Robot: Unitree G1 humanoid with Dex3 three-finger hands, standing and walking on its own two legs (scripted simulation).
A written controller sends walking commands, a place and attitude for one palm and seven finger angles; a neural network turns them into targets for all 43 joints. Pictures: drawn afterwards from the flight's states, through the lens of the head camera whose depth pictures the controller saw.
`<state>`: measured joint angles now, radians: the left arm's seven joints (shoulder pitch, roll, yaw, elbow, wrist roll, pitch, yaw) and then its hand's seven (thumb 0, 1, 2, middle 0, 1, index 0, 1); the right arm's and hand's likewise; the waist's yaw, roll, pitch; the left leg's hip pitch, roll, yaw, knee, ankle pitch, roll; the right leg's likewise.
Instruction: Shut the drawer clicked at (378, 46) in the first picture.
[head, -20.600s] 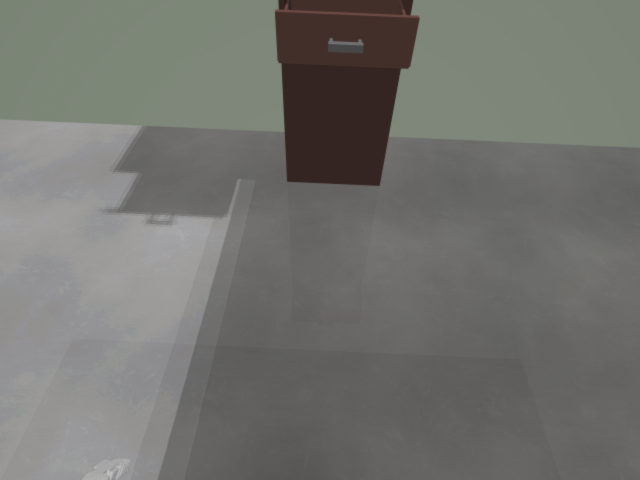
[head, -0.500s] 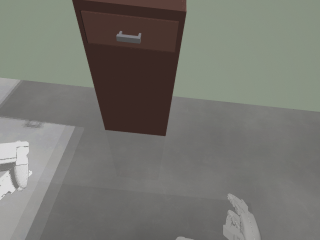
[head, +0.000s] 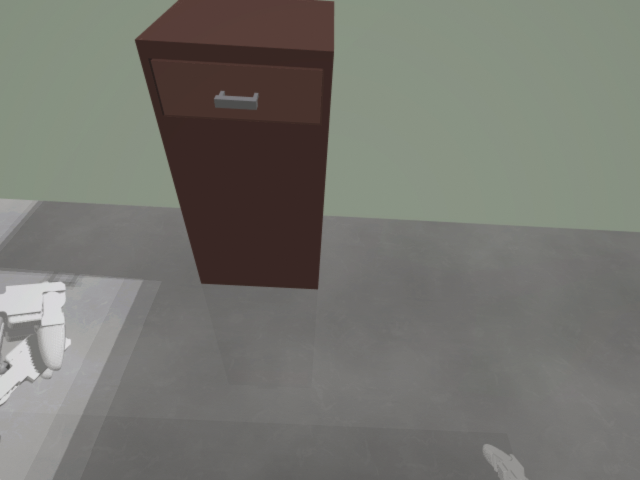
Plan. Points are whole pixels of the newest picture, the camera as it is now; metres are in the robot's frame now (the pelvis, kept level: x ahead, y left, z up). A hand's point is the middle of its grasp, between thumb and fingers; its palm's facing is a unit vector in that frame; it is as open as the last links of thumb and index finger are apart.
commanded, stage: stop stepping back and stand still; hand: left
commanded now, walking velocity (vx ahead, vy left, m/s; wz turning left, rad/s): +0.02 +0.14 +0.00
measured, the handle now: (237, 98) +0.95 +0.23 +0.04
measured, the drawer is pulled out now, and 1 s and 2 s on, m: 0.00 0.00 0.00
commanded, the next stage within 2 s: let the arm hang, fingers relaxed in 0.12 s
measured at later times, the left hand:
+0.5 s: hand out of the picture +0.07 +0.18 -0.13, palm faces +0.02 -0.97 -0.24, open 3.1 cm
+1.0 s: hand out of the picture -0.02 +0.20 -0.16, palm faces +0.08 -0.97 -0.23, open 7.0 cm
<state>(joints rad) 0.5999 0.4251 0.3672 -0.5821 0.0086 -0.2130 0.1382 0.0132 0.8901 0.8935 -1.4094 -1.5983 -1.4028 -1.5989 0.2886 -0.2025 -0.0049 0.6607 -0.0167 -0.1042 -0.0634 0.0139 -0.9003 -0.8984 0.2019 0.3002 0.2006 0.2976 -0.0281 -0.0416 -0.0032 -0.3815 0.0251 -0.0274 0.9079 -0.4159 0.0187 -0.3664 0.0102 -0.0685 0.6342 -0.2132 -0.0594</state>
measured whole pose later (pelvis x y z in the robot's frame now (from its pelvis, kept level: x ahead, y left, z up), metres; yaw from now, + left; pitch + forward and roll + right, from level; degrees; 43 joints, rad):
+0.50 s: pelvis -0.03 -0.01 +0.00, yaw +4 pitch -4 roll +1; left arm 0.30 0.19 -0.02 0.68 0.04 0.08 0.01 0.01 0.91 0.89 -1.14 -1.34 -1.13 -1.33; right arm 0.25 -0.22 -0.01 0.82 -0.03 0.02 0.02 0.01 -0.90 -0.90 0.20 0.30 0.20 0.30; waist -0.05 0.00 0.01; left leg -0.33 -0.01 -0.03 0.67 -0.28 -0.01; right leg -0.36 -0.01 0.03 0.68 -0.26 0.01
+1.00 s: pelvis -0.04 +0.00 +0.01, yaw +4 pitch -2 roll -1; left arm 0.24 0.20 0.04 1.06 0.02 0.05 0.01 0.01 0.91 0.89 -0.27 -0.39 -0.27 -0.38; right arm 0.34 -0.20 -0.04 1.04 -0.04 0.02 -0.01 0.01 -0.91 -0.90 0.20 0.30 0.20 0.30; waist -0.02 0.02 0.04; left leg -0.32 0.01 -0.03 0.56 -0.21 0.00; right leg -0.35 0.01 0.03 0.56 -0.31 -0.01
